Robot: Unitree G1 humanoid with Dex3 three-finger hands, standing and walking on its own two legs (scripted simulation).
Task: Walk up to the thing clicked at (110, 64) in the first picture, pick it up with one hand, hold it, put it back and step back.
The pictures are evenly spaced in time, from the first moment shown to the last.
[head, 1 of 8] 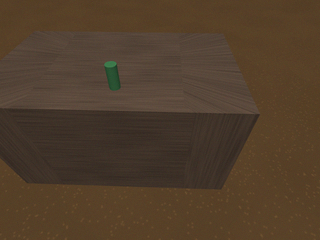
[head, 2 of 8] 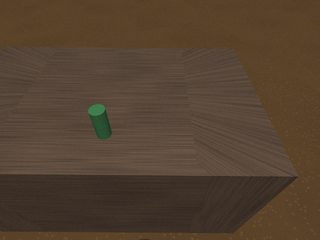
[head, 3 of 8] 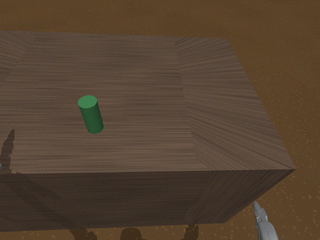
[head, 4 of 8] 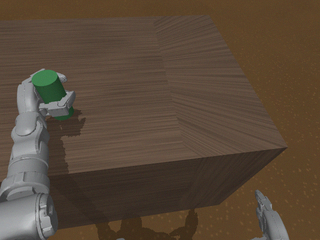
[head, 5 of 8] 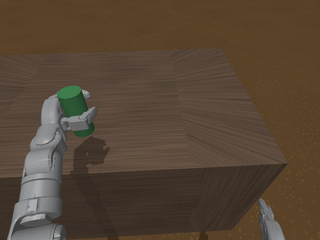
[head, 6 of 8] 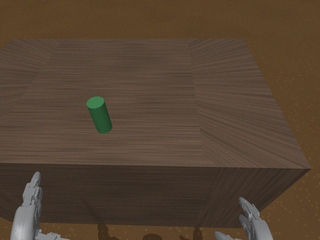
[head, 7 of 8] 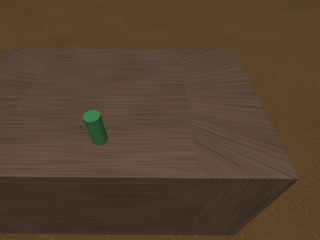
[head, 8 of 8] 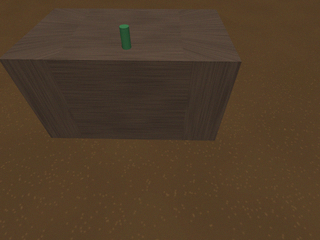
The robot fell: no
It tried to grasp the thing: yes
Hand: left
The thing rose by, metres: 0.24
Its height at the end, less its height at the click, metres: +0.00
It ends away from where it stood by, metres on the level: 0.02
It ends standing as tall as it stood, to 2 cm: yes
